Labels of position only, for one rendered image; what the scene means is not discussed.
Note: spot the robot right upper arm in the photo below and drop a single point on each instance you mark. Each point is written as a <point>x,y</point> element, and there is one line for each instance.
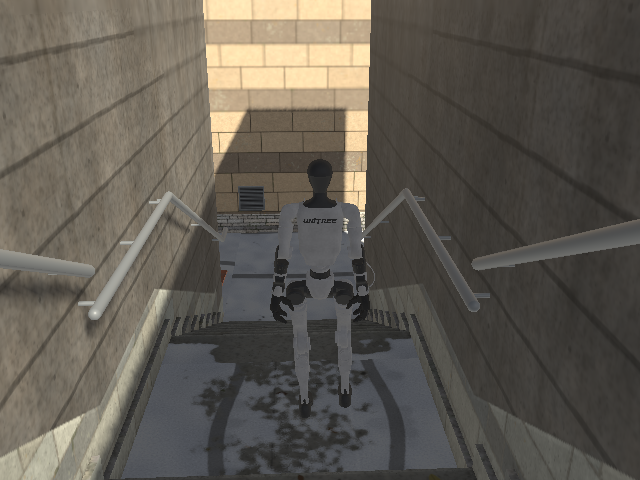
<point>351,212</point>

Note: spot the robot right forearm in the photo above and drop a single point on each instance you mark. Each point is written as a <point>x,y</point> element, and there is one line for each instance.
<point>360,274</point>

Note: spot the robot right hand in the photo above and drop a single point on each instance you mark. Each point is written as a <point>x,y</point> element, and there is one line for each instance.
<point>363,308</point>

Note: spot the robot right foot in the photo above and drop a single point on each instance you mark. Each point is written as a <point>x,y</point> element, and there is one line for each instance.
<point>344,399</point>

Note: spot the robot left hand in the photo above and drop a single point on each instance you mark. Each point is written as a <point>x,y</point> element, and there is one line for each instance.
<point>276,309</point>

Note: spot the robot left upper arm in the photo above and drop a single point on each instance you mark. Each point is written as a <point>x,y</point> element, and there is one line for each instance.
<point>288,212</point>

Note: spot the robot left forearm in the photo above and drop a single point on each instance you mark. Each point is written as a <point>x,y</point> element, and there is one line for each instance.
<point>280,273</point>

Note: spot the robot right thigh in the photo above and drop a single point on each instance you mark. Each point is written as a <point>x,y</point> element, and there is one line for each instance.
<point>343,291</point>

